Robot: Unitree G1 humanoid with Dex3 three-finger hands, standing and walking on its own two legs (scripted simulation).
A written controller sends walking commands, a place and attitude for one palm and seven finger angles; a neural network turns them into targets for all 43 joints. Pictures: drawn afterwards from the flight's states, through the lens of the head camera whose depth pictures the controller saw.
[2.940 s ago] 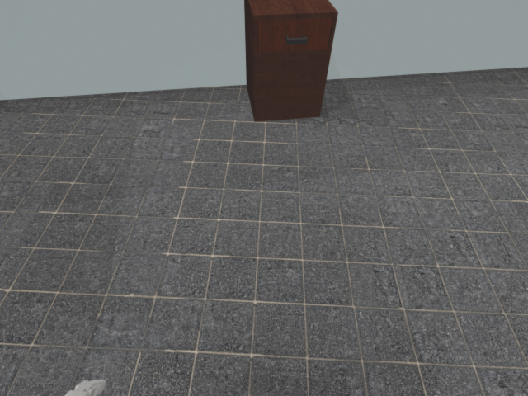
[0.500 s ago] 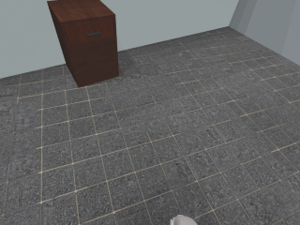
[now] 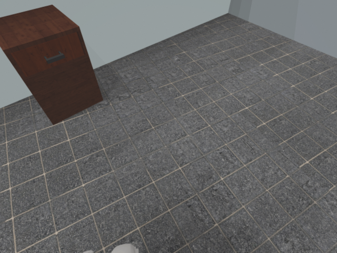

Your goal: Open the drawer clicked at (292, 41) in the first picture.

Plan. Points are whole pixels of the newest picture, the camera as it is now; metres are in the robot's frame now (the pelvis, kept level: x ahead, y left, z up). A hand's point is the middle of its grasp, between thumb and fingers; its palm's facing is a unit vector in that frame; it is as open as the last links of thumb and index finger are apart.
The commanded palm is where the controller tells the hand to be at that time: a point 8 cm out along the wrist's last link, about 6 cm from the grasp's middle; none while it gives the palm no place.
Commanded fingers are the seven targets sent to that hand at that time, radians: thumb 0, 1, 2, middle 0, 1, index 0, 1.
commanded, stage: walk to a spot facing it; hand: left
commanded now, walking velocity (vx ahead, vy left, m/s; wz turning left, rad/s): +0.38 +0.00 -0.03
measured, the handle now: (54, 56) +1.20 +0.72 -0.24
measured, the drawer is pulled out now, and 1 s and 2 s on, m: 0.00 0.00 0.00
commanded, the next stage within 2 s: turn to face it in 1.46 s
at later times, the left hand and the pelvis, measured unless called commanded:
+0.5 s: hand (90, 220) +0.24 +0.24 -0.17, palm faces +0.01 -0.99 -0.14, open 7.4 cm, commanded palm none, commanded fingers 0.00 0.90 0.90 -0.20 -0.30 -0.20 -0.30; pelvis +0.22 +0.06 +0.01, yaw -3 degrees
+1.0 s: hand (124, 143) +0.51 +0.17 -0.16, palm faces -0.05 -0.97 -0.22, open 7.1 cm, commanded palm none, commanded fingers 0.00 0.90 0.90 -0.20 -0.30 -0.20 -0.30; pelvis +0.44 -0.01 +0.00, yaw -5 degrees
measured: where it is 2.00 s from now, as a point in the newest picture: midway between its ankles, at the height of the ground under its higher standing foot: (171, 159)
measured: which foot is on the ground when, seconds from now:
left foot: up 0.00-0.24, down 0.26-0.76, up 0.78-1.00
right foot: down 0.00-0.28, up 0.30-0.72, down 0.74-1.00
